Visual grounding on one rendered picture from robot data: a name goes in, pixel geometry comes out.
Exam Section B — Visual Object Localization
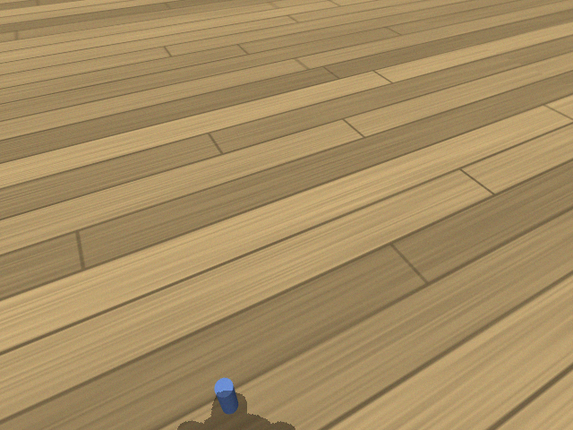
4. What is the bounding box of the can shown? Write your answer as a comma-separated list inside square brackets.
[214, 378, 238, 414]

